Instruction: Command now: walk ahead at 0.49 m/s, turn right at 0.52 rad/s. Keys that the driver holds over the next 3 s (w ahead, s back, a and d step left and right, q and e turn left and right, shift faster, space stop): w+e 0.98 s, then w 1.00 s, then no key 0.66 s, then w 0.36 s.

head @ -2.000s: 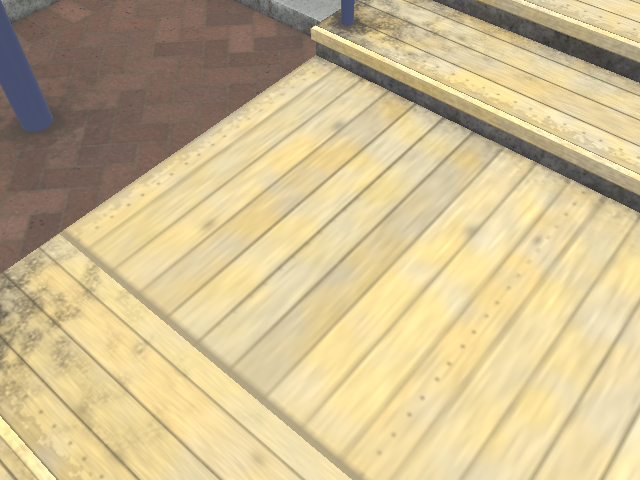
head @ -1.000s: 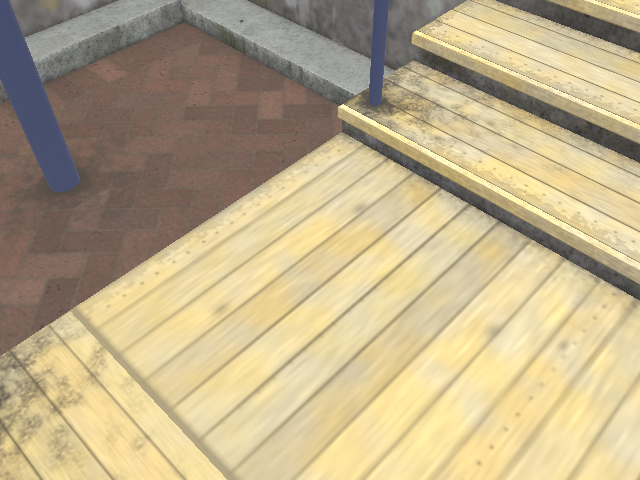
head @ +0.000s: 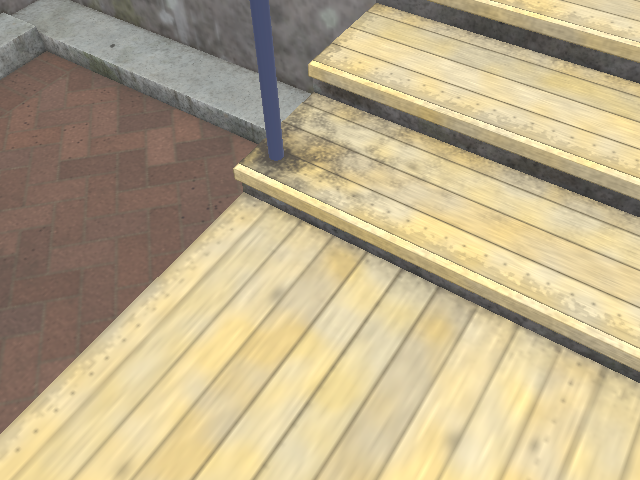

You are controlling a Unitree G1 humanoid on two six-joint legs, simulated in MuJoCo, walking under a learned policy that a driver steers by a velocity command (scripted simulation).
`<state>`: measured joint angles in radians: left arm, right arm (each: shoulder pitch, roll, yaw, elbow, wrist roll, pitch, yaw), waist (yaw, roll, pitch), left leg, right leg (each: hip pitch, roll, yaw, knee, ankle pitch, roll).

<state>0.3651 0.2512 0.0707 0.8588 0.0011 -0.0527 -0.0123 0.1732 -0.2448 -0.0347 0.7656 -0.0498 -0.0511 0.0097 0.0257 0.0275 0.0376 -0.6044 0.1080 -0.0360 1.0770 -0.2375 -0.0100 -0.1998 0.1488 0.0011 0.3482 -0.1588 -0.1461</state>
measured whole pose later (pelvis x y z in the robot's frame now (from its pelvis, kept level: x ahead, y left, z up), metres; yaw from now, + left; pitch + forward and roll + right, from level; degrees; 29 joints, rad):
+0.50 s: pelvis +0.31 +0.03 +0.00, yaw -18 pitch +1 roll +1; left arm 0.32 0.31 0.08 0.81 0.03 -0.02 -0.02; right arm 0.19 -0.26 -0.04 0.75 -0.03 -0.07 -0.01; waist 0.04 -0.04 0.04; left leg -0.30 -0.02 0.09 0.45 -0.18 0.04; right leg -0.42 0.04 0.05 1.15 -0.35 -0.06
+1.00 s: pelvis +0.54 -0.12 -0.01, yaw -36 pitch +1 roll +0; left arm 0.18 0.28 0.06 0.75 0.02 -0.02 -0.02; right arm 0.28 -0.26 -0.03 0.81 -0.03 -0.06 0.00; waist -0.03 0.02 0.07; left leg -0.39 0.08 0.04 1.20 -0.36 -0.01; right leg -0.34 0.12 -0.04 0.50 -0.18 -0.12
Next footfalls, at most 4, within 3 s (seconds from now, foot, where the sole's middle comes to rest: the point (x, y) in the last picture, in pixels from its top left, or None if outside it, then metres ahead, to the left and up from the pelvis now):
0.34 left None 0.42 0.10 -0.78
0.86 right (448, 431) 0.58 -0.20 -0.78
1.52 left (479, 225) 1.06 -0.31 -0.67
2.14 right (606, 133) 1.27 -0.64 -0.55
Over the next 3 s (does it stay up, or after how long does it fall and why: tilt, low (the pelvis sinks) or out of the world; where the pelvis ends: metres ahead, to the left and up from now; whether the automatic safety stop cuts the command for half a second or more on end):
stays up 1.31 -0.61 0.22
